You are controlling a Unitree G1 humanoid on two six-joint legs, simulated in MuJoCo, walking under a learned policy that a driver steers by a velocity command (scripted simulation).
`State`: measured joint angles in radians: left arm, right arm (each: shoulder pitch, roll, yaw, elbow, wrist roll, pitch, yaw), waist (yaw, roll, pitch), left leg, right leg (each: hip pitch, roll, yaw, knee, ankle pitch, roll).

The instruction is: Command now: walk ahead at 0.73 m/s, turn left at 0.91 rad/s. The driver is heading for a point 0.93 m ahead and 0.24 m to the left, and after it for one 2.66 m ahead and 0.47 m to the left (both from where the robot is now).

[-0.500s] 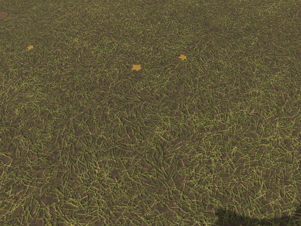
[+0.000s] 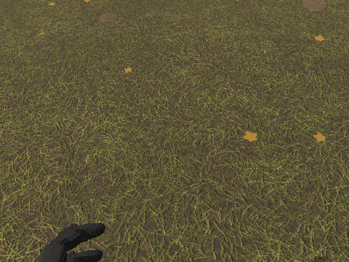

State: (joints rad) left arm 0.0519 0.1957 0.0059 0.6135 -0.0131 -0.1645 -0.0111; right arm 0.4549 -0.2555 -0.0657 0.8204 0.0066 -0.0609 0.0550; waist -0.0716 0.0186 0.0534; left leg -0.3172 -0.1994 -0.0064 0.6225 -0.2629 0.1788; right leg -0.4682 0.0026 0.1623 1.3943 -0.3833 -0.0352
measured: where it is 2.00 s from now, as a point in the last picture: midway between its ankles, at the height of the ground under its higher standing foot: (115, 189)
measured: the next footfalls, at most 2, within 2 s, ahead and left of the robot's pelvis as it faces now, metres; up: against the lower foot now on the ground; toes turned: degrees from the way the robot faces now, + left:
right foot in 0.22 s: +0.43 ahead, -0.13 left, +0.00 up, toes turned +24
left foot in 0.64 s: +0.26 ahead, +0.08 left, +0.00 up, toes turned +42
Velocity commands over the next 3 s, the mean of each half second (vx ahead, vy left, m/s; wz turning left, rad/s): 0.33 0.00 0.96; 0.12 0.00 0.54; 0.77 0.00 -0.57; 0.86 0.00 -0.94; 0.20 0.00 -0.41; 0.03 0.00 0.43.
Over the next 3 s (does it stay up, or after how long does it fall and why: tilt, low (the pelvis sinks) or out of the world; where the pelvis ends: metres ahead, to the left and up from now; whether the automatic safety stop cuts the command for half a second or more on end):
stays up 1.11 0.28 -0.18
